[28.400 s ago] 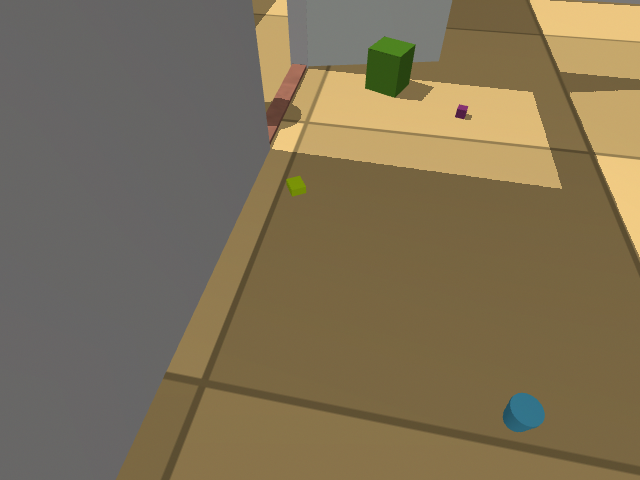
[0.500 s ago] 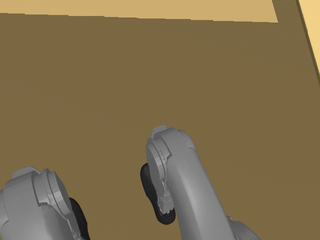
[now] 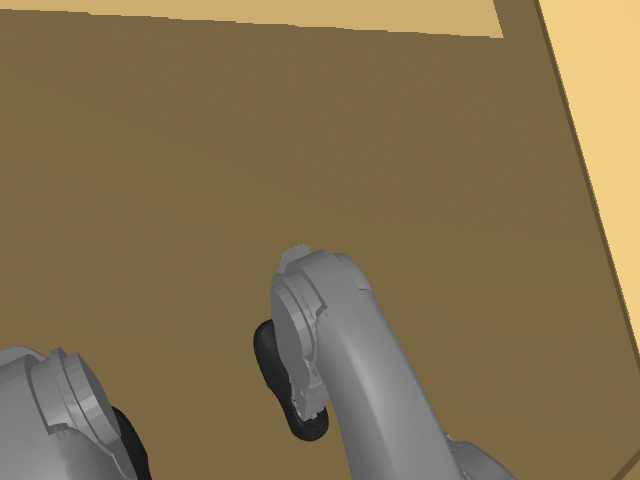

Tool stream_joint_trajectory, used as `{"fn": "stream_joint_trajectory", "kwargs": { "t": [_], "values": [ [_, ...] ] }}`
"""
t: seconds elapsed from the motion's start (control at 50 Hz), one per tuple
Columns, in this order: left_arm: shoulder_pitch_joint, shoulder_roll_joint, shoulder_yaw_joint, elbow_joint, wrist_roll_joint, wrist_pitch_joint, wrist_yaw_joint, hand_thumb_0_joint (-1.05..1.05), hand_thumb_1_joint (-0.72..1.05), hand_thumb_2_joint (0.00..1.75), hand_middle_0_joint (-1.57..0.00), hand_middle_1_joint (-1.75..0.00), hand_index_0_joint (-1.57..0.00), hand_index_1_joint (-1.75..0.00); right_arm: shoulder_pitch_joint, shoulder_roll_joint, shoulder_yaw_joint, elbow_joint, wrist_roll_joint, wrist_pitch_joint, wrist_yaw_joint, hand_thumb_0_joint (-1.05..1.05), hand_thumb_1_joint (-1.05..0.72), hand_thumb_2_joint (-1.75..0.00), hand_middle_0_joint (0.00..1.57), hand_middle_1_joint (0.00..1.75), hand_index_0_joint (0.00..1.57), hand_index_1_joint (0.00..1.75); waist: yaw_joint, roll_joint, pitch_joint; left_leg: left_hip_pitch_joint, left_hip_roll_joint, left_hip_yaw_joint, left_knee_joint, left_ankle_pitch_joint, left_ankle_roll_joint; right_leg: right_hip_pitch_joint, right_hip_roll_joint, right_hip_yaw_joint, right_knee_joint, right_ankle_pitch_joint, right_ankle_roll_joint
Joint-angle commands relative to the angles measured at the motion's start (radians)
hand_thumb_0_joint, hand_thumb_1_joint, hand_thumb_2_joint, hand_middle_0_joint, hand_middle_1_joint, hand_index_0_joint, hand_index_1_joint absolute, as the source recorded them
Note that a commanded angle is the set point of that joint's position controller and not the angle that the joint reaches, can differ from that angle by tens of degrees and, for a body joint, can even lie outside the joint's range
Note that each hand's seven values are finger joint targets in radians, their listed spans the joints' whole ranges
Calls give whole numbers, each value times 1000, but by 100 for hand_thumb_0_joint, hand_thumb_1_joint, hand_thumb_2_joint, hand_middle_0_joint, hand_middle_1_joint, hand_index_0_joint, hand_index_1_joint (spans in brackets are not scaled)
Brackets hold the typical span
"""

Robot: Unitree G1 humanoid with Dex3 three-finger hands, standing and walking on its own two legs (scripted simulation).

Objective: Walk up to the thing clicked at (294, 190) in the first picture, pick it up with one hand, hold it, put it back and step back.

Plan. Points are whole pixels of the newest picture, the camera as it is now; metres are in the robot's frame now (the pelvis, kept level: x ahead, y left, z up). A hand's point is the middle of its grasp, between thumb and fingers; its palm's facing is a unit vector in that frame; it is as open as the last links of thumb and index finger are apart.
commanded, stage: rest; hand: left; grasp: from above
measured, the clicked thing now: out of the picture +0.45 +0.33 -0.26
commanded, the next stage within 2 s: open in 0.34 s
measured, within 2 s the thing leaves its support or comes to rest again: rests again in 0.46 s
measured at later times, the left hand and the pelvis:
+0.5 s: hand out of the picture +0.45 +0.33 -0.25, palm faces -0.35 -0.30 -0.89, open 10.9 cm; pelvis +0.00 +0.00 +0.00, yaw -1 degrees
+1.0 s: hand out of the picture +0.44 +0.33 -0.25, palm faces -0.36 -0.29 -0.89, open 13.6 cm; pelvis -0.01 +0.00 +0.01, yaw -1 degrees
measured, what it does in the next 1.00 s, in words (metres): stands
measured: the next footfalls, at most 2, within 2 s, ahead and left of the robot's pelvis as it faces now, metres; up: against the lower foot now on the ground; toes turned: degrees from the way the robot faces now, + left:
none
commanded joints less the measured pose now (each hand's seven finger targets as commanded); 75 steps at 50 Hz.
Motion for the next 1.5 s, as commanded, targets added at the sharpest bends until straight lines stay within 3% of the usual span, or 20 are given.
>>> {"fn": "stream_joint_trajectory", "kwargs": {
  "t": [0.0,0.02,0.04,0.16,0.18,0.26,0.28,0.3,0.4,0.42,0.48,0.58,0.66,0.72,0.78,0.86,0.92,1.16,1.34,1.48],
  "values": [
    [-268,223,-4,-79,-4,4,40,0,45,69,-96,-53,-94,-55,221,-315,-71,27,4,-4,7,0,-90,-90,20,30,20,30,-54,478,-593,479,19,104,-249,252,18,332,33,-130,-199,280,-80],
    [-281,200,-32,-95,-3,2,37,0,45,70,-97,-53,-94,-56,215,-324,-76,20,3,-9,10,0,-90,-90,20,30,20,30,-62,505,-594,491,17,108,-251,249,17,334,34,-124,-202,277,-82],
    [-269,249,9,-91,-12,2,49,0,43,69,-95,-53,-93,-55,223,-333,-73,26,3,-8,8,0,-90,-90,20,30,20,30,-49,489,-617,486,20,102,-256,247,18,356,37,-129,-211,275,-81],
    [-266,261,-6,-87,-6,0,49,0,43,71,-94,-55,-91,-57,219,-333,-57,19,5,-23,13,0,-90,-90,20,30,20,30,-59,498,-614,495,21,96,-251,244,16,371,38,-131,-207,278,-79],
    [-278,220,-45,-92,-14,-3,44,0,43,70,-94,-55,-92,-57,200,-333,-57,4,5,-26,13,0,-90,-90,20,30,20,30,-66,496,-611,487,22,96,-249,232,18,363,41,-130,-210,269,-80],
    [-266,289,-10,-102,-18,-5,48,0,43,73,-95,-54,-92,-57,225,-349,-51,14,3,-29,13,0,-90,-90,20,30,20,30,-63,499,-627,497,24,96,-255,250,17,413,43,-131,-222,285,-78],
    [-284,256,-35,-131,-20,-5,49,0,41,72,-94,-54,-91,-57,209,-338,-47,-5,9,-31,13,0,-91,-90,20,30,20,30,-53,521,-645,523,25,90,-258,265,12,398,42,-134,-211,295,-82],
    [-273,287,-6,-117,-24,-5,56,0,41,71,-92,-56,-90,-58,211,-339,-45,14,8,-31,13,0,-90,-90,20,30,20,30,-53,536,-645,533,30,81,-260,265,8,388,37,-142,-201,292,-82],
    [-267,258,-42,-79,-16,2,50,0,38,73,-91,-56,-88,-59,209,-341,-37,0,2,-28,18,0,-90,-90,20,30,20,30,-92,498,-578,485,27,89,-240,266,16,402,42,-138,-212,311,-75],
    [-261,274,-27,-85,-23,5,54,0,36,73,-88,-58,-86,-60,209,-350,-40,5,8,-27,16,0,-90,-90,20,30,20,30,-77,498,-585,490,30,85,-244,270,14,396,42,-138,-214,312,-75],
    [-266,295,-6,-100,-25,4,63,0,12,70,-64,-61,-62,-63,228,-351,-35,7,4,-28,18,0,-90,-90,20,30,20,30,-75,530,-599,517,30,83,-259,294,9,414,42,-142,-217,325,-78],
    [-259,274,-31,-91,-30,10,52,0,-23,72,-39,-70,-38,-71,213,-350,-35,-6,5,-28,18,0,-89,-90,20,30,20,30,-88,518,-573,507,30,80,-261,265,10,406,42,-144,-220,308,-78],
    [-296,300,-19,-152,-31,5,54,0,-33,79,-33,-75,-31,-77,218,-354,-35,-12,11,-29,17,0,-89,-90,20,30,20,30,-78,545,-619,549,33,70,-266,289,6,404,38,-146,-216,320,-80],
    [-273,252,-60,-103,-25,4,41,0,-37,83,-29,-79,-27,-81,208,-359,-33,-19,5,-35,22,0,-89,-90,20,30,20,30,-108,520,-555,521,32,68,-265,259,9,380,42,-151,-216,300,-78],
    [-247,289,-33,-93,-40,4,44,0,-43,89,-24,-84,-22,-86,212,-360,-30,-19,12,-31,14,0,-89,-90,20,30,20,30,-88,505,-568,500,30,73,-277,246,11,408,42,-144,-235,288,-79],
    [-235,281,-44,-77,-41,5,44,0,-51,95,-17,-89,-14,-92,211,-357,-21,-22,10,-27,9,0,-89,-90,20,30,20,30,-88,501,-571,512,33,68,-287,246,6,417,46,-150,-237,289,-80],
    [-253,290,-55,-77,-42,0,42,0,-55,99,-13,-93,-11,-96,207,-367,-17,-24,8,-29,6,0,-89,-90,20,30,20,30,-108,486,-554,497,33,71,-282,232,11,421,48,-146,-247,288,-76],
    [-264,311,-51,-97,-32,6,52,0,-61,106,-9,-96,-5,-99,209,-363,-7,-39,9,-31,3,0,-89,-90,20,30,20,30,-101,522,-549,532,37,62,-295,242,3,414,41,-154,-245,290,-77],
    [-217,304,-48,-97,-56,18,44,0,-59,103,-8,-96,-5,-98,226,-365,-8,-38,10,-26,10,0,-89,-90,20,30,20,30,-99,521,-572,537,37,71,-286,311,6,465,46,-146,-256,351,-74],
    [-261,324,-48,-115,-52,6,36,0,-59,104,-9,-95,-5,-98,220,-364,1,-46,11,-27,6,0,-88,-90,20,30,20,30,-111,511,-536,513,36,66,-293,246,9,439,40,-147,-260,296,-77]
  ]
}}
